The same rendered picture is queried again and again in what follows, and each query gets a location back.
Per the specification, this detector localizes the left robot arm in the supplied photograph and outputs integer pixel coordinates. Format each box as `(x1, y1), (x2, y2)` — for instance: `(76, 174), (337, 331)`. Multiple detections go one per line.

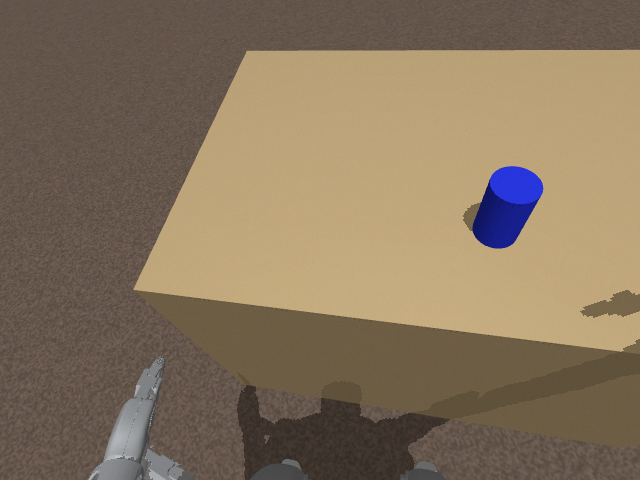
(88, 458), (144, 480)

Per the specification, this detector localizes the can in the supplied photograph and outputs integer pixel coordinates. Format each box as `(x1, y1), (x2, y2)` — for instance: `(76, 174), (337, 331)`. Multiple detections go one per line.
(472, 166), (543, 249)

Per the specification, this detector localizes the left robot hand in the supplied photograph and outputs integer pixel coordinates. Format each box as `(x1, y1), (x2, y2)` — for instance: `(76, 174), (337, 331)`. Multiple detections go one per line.
(103, 356), (195, 480)

